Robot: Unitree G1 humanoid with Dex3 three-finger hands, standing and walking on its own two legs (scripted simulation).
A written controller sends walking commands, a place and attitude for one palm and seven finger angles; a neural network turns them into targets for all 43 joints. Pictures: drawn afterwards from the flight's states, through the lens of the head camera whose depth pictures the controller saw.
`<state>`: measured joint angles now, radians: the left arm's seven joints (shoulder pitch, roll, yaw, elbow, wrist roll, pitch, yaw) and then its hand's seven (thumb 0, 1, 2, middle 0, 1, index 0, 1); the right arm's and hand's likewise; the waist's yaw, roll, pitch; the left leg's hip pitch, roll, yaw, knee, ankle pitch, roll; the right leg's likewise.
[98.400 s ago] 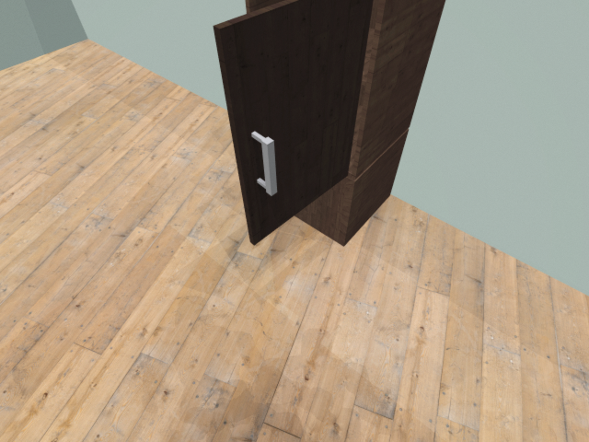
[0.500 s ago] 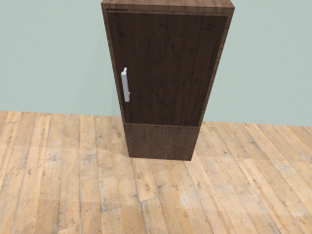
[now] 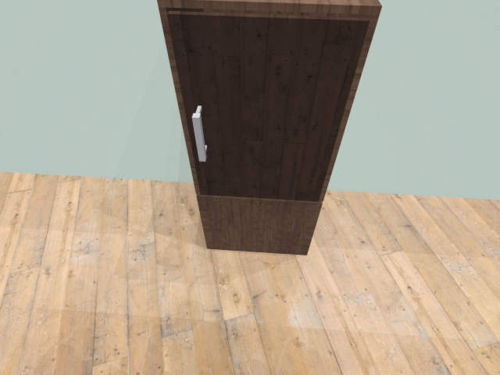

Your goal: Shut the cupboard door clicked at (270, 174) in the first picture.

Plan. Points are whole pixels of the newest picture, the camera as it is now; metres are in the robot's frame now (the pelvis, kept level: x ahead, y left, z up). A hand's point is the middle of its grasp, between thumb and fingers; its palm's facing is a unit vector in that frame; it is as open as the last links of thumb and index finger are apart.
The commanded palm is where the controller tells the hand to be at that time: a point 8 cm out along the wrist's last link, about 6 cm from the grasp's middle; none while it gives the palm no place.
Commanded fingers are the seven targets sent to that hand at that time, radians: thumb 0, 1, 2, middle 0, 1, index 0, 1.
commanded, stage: look to check the result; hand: left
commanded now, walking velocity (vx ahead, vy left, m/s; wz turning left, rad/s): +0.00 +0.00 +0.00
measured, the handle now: (201, 134) +0.71 +0.18 -0.06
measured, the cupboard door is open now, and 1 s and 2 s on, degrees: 0 0 0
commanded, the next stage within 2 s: stand and wait in 0.22 s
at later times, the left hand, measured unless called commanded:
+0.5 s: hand out of the picture +0.01 +0.18 -0.17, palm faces +0.02 -0.98 -0.22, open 7.3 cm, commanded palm none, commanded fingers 0.00 0.90 0.90 -0.20 -0.30 -0.20 -0.30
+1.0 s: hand out of the picture +0.02 +0.19 -0.17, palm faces +0.01 -0.97 -0.23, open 7.3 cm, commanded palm none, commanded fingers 0.00 0.90 0.90 -0.20 -0.30 -0.20 -0.30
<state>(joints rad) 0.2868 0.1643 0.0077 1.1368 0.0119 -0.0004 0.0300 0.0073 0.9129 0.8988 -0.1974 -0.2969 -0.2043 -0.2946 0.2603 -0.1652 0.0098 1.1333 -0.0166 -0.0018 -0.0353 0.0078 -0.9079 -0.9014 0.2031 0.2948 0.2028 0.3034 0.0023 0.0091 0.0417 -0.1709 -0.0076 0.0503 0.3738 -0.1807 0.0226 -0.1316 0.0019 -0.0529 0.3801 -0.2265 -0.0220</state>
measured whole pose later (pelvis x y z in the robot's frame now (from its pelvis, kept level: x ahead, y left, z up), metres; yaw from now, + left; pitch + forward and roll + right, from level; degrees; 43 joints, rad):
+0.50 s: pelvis +0.01 +0.00 +0.00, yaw +0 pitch -2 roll +0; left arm 0.26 0.18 0.01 1.13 0.01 -0.01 0.03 0.01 0.91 0.90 -0.20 -0.30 -0.20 -0.29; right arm 0.23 -0.19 0.01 1.13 -0.02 0.00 -0.03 0.01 -0.91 -0.90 0.20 0.29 0.20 0.30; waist 0.00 0.00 0.03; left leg -0.14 0.00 0.05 0.35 -0.18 0.01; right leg -0.10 0.01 -0.05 0.35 -0.22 -0.03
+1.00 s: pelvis +0.01 -0.01 +0.00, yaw +0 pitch -2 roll +0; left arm 0.25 0.20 0.01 1.13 0.01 -0.01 0.02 0.01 0.91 0.90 -0.20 -0.30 -0.21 -0.29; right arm 0.22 -0.21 0.01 1.14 -0.02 -0.01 -0.03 0.01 -0.91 -0.90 0.20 0.29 0.20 0.30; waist 0.00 0.00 0.04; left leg -0.13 0.00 0.05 0.34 -0.18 0.01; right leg -0.09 0.01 -0.05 0.34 -0.22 -0.03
